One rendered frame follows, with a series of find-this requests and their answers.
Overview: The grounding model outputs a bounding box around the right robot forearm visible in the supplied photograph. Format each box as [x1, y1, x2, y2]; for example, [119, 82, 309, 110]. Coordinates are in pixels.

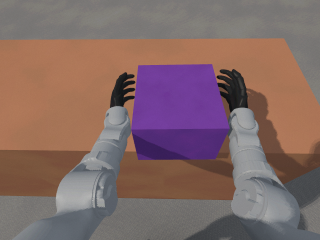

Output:
[227, 107, 289, 192]

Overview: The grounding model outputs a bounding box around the robot left upper arm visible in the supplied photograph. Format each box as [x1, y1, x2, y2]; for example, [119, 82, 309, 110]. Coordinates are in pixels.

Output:
[12, 170, 118, 240]

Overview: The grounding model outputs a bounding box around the left robot hand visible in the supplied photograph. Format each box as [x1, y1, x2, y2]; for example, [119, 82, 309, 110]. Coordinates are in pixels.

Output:
[110, 72, 136, 108]

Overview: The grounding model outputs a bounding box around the left robot forearm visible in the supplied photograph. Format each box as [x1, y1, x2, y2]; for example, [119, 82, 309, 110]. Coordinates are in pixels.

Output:
[56, 106, 131, 209]

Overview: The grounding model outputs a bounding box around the right robot hand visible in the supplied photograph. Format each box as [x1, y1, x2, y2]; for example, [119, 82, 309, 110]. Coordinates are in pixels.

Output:
[216, 69, 248, 113]

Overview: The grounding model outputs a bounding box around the robot right upper arm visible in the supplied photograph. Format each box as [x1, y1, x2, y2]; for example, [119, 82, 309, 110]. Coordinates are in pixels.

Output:
[231, 178, 320, 240]

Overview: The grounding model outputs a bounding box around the pedestal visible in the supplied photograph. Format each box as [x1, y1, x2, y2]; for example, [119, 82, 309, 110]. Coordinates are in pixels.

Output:
[0, 38, 320, 200]

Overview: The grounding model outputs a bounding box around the carton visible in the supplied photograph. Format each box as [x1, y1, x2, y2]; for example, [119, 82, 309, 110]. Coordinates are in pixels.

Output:
[131, 64, 230, 160]

